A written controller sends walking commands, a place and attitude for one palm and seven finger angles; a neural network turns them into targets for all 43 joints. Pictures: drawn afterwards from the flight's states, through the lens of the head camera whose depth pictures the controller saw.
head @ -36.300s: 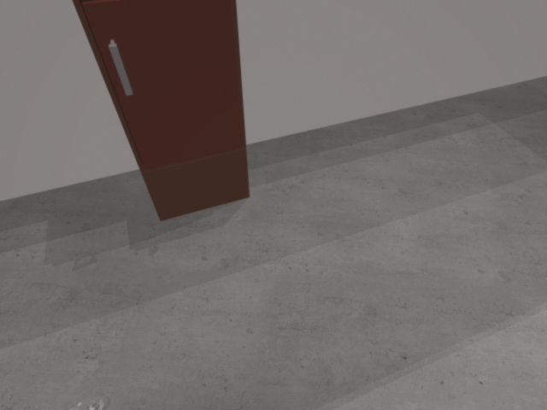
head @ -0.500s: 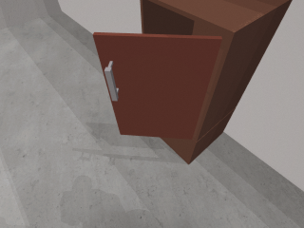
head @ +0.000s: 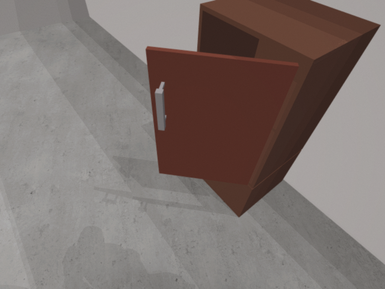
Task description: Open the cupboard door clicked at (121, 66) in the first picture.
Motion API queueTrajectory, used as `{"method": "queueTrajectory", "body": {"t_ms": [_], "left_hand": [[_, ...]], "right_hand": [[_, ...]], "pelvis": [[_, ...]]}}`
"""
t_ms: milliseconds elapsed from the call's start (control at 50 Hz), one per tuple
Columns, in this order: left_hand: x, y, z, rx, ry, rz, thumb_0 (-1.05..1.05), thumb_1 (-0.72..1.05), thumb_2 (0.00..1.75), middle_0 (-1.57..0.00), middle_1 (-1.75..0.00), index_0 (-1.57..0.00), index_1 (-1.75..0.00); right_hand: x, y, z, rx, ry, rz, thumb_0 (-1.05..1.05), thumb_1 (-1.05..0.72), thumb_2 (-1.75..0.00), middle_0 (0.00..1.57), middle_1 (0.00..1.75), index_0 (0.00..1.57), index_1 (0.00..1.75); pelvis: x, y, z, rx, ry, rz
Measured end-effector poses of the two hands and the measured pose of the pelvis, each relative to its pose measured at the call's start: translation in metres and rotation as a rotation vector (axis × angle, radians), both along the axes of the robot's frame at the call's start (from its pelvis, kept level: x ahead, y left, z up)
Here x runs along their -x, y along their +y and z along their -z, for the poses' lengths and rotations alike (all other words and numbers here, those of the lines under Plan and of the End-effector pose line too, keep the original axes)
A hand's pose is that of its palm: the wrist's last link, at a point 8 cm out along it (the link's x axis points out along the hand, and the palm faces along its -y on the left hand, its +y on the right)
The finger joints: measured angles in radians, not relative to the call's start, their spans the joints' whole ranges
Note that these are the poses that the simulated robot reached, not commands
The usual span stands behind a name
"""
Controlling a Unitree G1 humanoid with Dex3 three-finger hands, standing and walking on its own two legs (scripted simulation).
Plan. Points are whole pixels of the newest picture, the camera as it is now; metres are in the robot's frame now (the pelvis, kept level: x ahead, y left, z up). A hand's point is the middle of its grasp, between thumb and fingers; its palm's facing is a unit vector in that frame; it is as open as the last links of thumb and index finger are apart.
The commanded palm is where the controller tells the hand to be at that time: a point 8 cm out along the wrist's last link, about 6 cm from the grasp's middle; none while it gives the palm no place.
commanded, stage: come to a stop and stand still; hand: left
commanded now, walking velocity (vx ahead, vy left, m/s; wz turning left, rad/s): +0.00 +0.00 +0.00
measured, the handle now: (162, 106) +0.62 +0.15 +0.00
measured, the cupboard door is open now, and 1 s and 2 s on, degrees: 44 44 44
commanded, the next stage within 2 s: look again from close up in 0.12 s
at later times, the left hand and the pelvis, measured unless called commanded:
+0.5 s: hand out of the picture +0.03 +0.17 -0.17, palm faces +0.00 -0.97 -0.23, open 7.4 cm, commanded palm none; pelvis +0.02 +0.00 -0.01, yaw -1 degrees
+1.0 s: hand out of the picture +0.03 +0.14 -0.17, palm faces +0.02 -0.98 -0.22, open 7.3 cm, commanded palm none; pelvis +0.02 -0.04 -0.01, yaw +0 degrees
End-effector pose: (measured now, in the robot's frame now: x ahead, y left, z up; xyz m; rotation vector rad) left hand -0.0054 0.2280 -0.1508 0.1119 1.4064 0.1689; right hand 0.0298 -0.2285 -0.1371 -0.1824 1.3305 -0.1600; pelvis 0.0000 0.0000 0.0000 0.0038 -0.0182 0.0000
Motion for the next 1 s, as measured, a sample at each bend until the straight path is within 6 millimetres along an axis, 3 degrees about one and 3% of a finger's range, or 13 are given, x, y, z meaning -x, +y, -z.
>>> {"method": "queueTrajectory", "body": {"t_ms": [100,180,300,540,740,1000], "left_hand": [[0.014,-0.006,-0.001,0.012,0.056,0.003,0.0,0.91,0.9,-0.2,-0.29,-0.19,-0.3],[0.014,-0.014,0.0,0.028,0.07,0.006,0.0,0.91,0.9,-0.2,-0.29,-0.19,-0.3],[0.0,-0.02,0.002,0.018,0.037,0.043,0.0,0.91,0.9,-0.2,-0.29,-0.2,-0.3],[-0.039,-0.01,-0.015,-0.068,-0.05,0.069,0.0,0.91,0.9,-0.2,-0.29,-0.2,-0.3],[-0.052,-0.023,-0.02,-0.084,-0.075,0.074,0.0,0.92,0.9,-0.2,-0.29,-0.2,-0.3],[-0.029,-0.044,-0.01,-0.041,-0.032,0.037,0.0,0.92,0.9,-0.2,-0.3,-0.2,-0.3]], "right_hand": [[0.006,0.001,0.0,-0.005,0.02,0.013,0.01,-0.93,-0.89,0.2,0.3,0.2,0.3],[0.014,0.004,0.001,-0.011,0.048,0.025,0.0,-0.92,-0.89,0.2,0.3,0.2,0.3],[0.02,0.01,0.009,-0.036,0.046,0.033,0.01,-0.92,-0.89,0.2,0.3,0.2,0.3],[0.023,0.018,0.028,-0.115,0.025,0.043,0.01,-0.92,-0.89,0.2,0.3,0.2,0.3],[0.028,0.002,0.028,-0.124,0.059,0.044,0.0,-0.91,-0.89,0.2,0.3,0.2,0.3],[0.028,-0.029,0.025,-0.078,0.091,0.022,0.0,-0.91,-0.89,0.2,0.29,0.2,0.3]], "pelvis": [[-0.005,0.0,-0.001,0.001,0.003,0.006],[-0.009,-0.001,-0.002,0.004,0.003,0.009],[-0.013,0.001,0.003,0.011,0.009,0.01],[-0.022,-0.008,0.006,-0.009,-0.01,0.017],[-0.022,-0.025,0.003,-0.017,-0.003,0.018],[-0.023,-0.039,0.007,-0.002,-0.002,0.006]]}}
